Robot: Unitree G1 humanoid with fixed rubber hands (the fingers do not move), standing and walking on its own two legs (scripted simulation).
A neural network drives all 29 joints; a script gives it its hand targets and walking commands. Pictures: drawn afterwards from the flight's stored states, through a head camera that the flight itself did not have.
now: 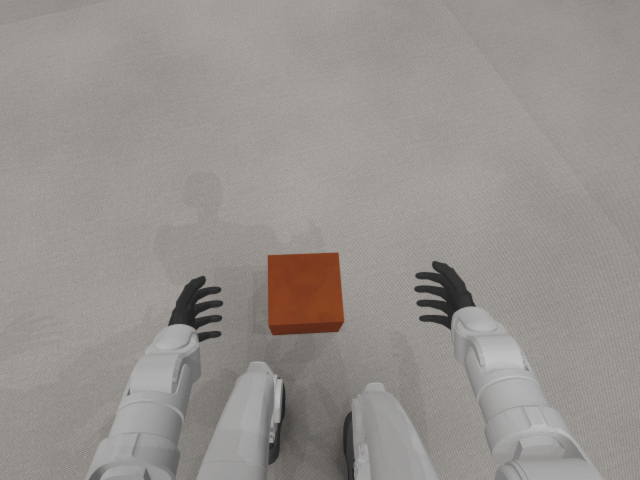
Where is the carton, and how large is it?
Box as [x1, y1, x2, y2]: [268, 252, 343, 334]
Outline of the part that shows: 338,252 268,255 268,325 272,334 337,331 343,322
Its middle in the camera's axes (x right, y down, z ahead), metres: -0.04 +0.15 +1.04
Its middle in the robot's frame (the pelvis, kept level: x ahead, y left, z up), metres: +0.47 +0.04 -0.60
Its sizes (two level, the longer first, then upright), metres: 0.183 0.179 0.158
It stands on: the floor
